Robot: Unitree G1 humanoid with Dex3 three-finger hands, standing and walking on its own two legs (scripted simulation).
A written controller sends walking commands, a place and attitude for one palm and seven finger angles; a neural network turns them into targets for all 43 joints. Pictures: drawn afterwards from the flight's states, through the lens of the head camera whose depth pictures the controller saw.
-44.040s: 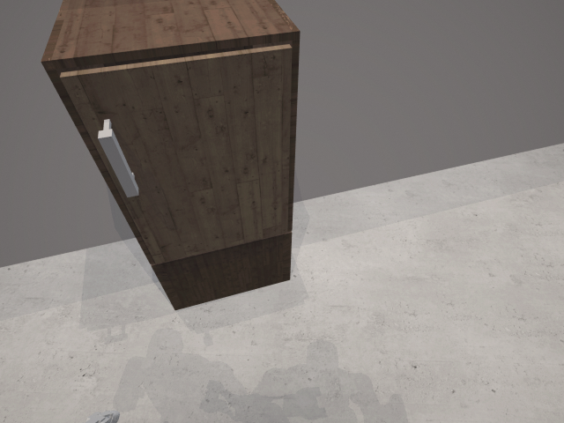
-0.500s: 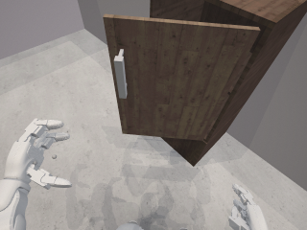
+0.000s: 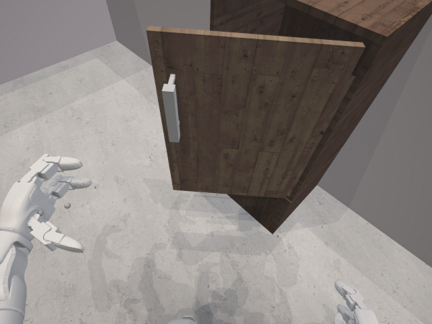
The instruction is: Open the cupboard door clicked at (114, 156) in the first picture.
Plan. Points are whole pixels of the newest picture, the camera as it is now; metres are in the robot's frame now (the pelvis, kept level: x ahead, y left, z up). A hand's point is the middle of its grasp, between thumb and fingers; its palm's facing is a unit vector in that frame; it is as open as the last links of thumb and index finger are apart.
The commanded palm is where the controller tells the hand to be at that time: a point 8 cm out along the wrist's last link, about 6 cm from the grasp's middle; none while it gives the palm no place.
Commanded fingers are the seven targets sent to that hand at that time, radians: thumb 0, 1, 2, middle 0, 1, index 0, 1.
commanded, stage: raise the hand with hooked fingers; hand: left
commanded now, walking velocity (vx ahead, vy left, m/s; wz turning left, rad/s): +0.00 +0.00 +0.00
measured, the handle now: (173, 109) +0.56 +0.14 +0.05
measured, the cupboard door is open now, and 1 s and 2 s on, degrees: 42 42 42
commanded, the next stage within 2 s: move the hooked fingers beside the handle in 0.30 s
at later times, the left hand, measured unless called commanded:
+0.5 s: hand (83, 206) +0.29 +0.24 +0.07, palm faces +0.03 -1.00 -0.04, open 14.0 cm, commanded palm +0.27 +0.29 +0.07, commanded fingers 0.00 -0.50 0.30 -0.30 -1.20 -0.30 -1.20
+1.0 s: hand (105, 170) +0.37 +0.24 +0.06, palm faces +0.02 -1.00 -0.02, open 14.0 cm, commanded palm +0.34 +0.28 +0.06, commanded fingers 0.00 -0.50 0.30 -0.30 -1.20 -0.30 -1.20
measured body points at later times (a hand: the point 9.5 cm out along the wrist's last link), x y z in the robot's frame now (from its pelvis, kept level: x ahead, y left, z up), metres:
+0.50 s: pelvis +0.00 -0.03 +0.00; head +0.05 -0.03 +0.45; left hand +0.28 +0.30 +0.07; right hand +0.16 -0.28 -0.08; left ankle +0.01 +0.04 -0.70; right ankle +0.00 -0.12 -0.70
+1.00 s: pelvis +0.00 -0.04 -0.01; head +0.08 -0.03 +0.44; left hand +0.36 +0.29 +0.06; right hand +0.10 -0.31 -0.10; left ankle +0.01 +0.04 -0.70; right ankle +0.00 -0.12 -0.70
